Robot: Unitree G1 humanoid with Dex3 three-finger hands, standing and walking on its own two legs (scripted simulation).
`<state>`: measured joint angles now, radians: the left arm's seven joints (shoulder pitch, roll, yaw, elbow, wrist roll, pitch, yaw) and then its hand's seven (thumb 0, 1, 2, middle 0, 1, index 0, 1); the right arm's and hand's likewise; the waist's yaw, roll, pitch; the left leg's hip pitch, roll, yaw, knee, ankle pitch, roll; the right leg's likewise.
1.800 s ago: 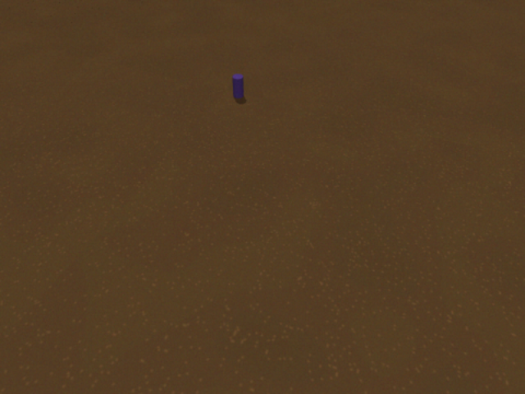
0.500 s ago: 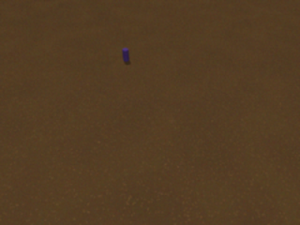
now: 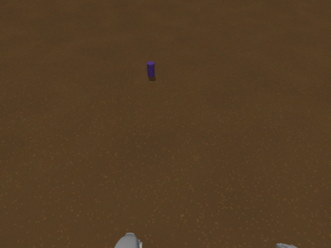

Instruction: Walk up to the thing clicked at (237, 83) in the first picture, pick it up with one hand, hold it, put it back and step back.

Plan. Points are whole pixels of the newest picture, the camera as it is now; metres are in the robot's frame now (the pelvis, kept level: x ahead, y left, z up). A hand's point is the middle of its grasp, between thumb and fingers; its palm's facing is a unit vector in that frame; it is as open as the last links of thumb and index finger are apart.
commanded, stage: walk up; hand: left
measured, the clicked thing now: (150, 69) +1.90 +0.21 -0.70
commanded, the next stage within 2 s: none
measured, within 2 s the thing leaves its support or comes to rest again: neither
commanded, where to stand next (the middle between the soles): +1.54 +0.02 m, yaw -2 degrees
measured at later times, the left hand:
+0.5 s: hand (97, 144) +0.49 +0.27 -0.13, palm faces -0.07 -0.91 -0.41, open 7.4 cm
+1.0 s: hand (102, 125) +0.61 +0.29 -0.16, palm faces +0.03 -0.93 -0.37, open 7.4 cm
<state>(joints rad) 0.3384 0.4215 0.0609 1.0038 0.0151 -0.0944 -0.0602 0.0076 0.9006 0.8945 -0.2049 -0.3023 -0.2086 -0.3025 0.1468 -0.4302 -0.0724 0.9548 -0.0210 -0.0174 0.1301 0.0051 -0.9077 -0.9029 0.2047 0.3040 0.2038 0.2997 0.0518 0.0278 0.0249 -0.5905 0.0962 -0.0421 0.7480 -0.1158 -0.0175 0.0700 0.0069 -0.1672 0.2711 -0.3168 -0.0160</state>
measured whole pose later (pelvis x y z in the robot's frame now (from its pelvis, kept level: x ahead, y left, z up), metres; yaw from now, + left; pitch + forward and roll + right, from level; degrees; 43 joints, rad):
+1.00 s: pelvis +0.63 +0.00 -0.02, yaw +1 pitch -1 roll -2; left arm 0.40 0.45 0.06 0.94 0.01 -0.09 -0.05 0.01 0.90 0.89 -0.21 -0.30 -0.21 -0.30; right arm 0.19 -0.43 -0.08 0.91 -0.03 -0.04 0.10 0.01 -0.91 -0.90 0.20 0.30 0.20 0.30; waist 0.06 0.01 0.04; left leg -0.45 0.09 0.05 0.57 -0.11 0.02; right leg -0.02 -0.03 -0.10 0.49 -0.45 0.02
